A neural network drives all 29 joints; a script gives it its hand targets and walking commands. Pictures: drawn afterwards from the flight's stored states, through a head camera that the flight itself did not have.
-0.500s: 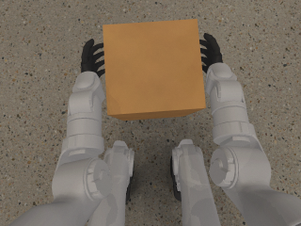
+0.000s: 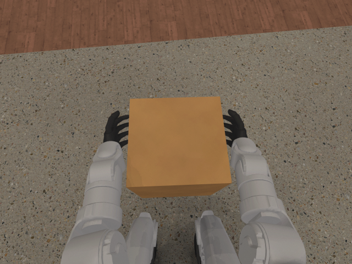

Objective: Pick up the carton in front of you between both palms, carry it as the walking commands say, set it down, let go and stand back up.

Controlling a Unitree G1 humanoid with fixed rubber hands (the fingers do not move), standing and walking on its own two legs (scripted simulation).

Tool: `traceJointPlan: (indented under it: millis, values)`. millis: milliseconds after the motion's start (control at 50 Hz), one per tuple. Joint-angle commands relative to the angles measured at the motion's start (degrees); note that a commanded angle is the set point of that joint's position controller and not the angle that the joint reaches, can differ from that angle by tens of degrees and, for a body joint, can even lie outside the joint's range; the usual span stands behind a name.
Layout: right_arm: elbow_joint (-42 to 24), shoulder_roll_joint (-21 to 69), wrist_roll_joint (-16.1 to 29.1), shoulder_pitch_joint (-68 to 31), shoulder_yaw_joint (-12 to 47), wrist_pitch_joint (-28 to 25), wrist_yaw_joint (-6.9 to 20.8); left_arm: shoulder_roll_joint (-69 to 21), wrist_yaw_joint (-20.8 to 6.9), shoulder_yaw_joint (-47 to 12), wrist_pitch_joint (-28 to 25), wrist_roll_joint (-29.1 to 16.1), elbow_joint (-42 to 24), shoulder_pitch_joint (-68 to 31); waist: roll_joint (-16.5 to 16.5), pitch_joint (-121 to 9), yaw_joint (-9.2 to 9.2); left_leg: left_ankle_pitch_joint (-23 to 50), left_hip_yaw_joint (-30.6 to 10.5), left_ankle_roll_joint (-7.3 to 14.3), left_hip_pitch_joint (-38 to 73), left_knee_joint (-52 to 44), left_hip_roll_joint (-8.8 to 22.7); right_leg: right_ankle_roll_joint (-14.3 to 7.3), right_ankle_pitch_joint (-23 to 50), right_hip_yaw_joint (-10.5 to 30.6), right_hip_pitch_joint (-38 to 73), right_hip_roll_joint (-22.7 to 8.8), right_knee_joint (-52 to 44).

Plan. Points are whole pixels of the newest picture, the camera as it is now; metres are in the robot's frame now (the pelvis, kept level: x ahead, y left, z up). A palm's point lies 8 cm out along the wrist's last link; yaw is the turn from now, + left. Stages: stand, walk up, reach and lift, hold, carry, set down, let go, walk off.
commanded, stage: reach and lift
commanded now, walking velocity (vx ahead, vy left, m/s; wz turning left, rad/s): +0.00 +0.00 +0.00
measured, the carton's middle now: (175, 153) +0.39 +0.00 -0.11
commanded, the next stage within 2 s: hold in 1.64 s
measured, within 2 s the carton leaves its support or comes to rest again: neither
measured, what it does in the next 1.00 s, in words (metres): rises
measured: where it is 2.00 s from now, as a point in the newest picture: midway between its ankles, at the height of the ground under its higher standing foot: outside the picture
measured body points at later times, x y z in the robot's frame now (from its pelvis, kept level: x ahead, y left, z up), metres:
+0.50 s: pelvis +0.04 +0.01 +0.12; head +0.05 +0.00 +0.57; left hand +0.36 +0.15 +0.11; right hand +0.36 -0.15 +0.11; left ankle +0.06 +0.13 -0.60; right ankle +0.07 -0.12 -0.60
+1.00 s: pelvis +0.03 +0.01 +0.13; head +0.01 +0.00 +0.58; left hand +0.35 +0.15 +0.15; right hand +0.34 -0.15 +0.15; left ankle +0.06 +0.13 -0.60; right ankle +0.07 -0.12 -0.60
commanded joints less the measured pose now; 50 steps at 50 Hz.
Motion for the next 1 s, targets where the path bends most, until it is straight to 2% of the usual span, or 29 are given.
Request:
traceJointPlan:
  millis: [0, 240, 460, 560, 640, 720, 820, 980]
  values:
    - [-2.29, 63.48, 9.73, -32.49, 32.71, -2.41, 13.21, -60.88, -14.87, -35.42, 0.08, -8.1, 2.65, -32.42, -1.87, -37.9, -0.43, 12.85, 2.41, 1.07, 22.3, -12.92, -6.98, -0.18, 14.63, -0.89, 32.88, 6.81, -12.79]
    - [-6.75, 63.52, 10.03, -20.2, 36.43, -0.84, 13.7, -61.64, -15.22, -39.51, 1.86, -7.59, -0.8, -19.12, -1.32, -26.79, -0.44, 21.29, -0.76, 1.55, 42.48, -28.07, -5.02, -0.75, 21.63, 1.15, 48.78, 5.39, -27.08]
    - [-13.98, 62.63, 11.17, -12.06, 39.54, 5.38, 14.43, -60.63, -16.36, -42.97, 7.99, -8.3, -7.0, -10.47, -0.91, -14.23, -0.86, 27.85, -1.25, 1.56, 59.56, -41.86, -3.36, -0.61, 27.3, 1.33, 64.41, 3.86, -41.16]
    - [-16.67, 61.78, 11.18, -10.62, 39.75, 9.29, 14.92, -59.89, -17.05, -42.77, 11.55, -8.49, -9.36, -8.84, -0.66, -7.15, -0.81, 26.01, -1.12, 1.48, 64.13, -47.43, -2.67, -0.69, 25.32, 1.22, 69.27, 3.41, -46.92]
    - [-15.34, 60.0, 8.74, -10.53, 35.73, 11.57, 15.42, -58.12, -17.61, -38.73, 13.76, -6.28, -7.79, -8.89, -0.27, 0.29, -1.02, 18.8, -1.07, 1.79, 64.12, -50.7, -2.13, -1.31, 18.32, 0.95, 69.07, 3.02, -49.87]
    - [-12.94, 59.61, 7.2, -14.96, 32.2, 11.59, 16.36, -58.17, -18.38, -34.99, 13.72, -4.65, -5.51, -13.45, -0.13, 3.05, -0.98, 12.33, -0.56, 2.29, 62.76, -51.4, -1.68, -1.77, 11.94, 0.53, 68.61, 2.8, -50.13]
    - [-14.47, 61.71, 8.39, -20.18, 33.93, 10.82, 16.96, -59.65, -18.94, -36.7, 12.9, -5.8, -7.39, -18.83, -0.35, -2.4, -0.94, 14.0, -0.35, 2.32, 64.46, -50.69, -1.65, -1.62, 13.47, 0.45, 70.63, 2.74, -49.43]
    - [-15.05, 61.84, 8.5, -18.64, 34.73, 11.34, 16.61, -58.48, -19.04, -37.19, 13.24, -5.79, -8.18, -17.62, -0.93, -4.03, -0.61, 16.59, -0.09, 2.14, 66.56, -51.47, -2.1, -1.14, 16.31, 0.73, 72.77, 2.73, -50.69]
